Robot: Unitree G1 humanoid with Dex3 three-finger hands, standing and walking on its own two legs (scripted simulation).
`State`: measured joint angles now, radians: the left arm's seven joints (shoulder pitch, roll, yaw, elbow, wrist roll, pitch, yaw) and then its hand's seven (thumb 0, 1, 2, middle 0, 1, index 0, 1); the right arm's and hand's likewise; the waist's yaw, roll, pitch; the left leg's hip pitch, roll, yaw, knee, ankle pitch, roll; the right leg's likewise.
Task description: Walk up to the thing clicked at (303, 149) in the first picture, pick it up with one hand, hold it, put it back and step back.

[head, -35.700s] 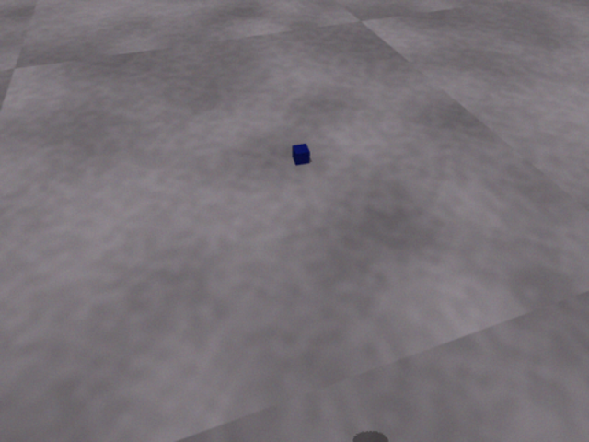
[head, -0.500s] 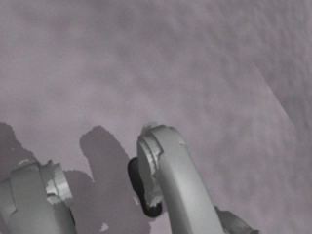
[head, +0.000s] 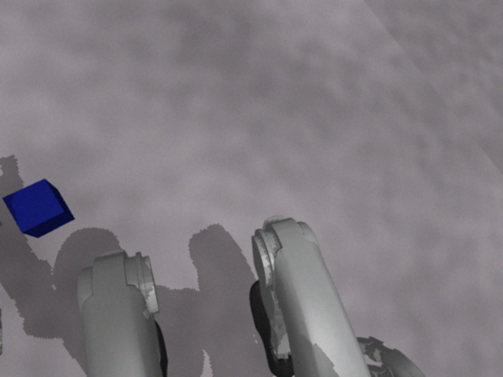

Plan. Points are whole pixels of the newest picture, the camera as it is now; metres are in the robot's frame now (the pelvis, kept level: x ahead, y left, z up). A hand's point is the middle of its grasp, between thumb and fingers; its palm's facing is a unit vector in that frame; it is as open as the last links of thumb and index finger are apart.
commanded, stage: withdraw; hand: left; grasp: from above
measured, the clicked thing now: (41, 209) +0.43 +0.32 -0.29
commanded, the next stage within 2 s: home in 0.48 s
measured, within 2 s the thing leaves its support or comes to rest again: neither
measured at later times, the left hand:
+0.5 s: hand (0, 175) +0.45 +0.32 -0.13, palm faces -0.39 -0.08 -0.92, open 13.8 cm
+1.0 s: hand out of the picture +0.36 +0.31 -0.04, palm faces -0.28 -0.41 -0.87, open 10.6 cm
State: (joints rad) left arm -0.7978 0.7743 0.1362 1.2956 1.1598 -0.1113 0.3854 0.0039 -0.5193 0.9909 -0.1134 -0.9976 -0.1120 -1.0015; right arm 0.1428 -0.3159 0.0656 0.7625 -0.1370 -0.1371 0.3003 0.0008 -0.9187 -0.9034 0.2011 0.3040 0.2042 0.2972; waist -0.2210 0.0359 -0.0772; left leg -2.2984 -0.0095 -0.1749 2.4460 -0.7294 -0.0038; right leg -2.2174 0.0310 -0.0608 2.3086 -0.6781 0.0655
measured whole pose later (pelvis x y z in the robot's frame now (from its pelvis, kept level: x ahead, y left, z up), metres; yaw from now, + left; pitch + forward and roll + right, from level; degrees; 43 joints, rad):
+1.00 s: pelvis +0.00 -0.01 +0.09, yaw +5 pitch +36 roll -7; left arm -0.47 0.55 0.08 0.78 0.78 -0.08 0.17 0.00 0.24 0.86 -0.22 -0.49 -0.22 -0.50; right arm 0.17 -0.27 -0.03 0.69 -0.03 -0.03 0.11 0.00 -0.90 -0.90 0.20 0.30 0.21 0.30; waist -0.09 0.05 -0.19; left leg -2.07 -0.01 -0.11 2.14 -0.69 -0.01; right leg -2.02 0.00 -0.02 2.06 -0.67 0.06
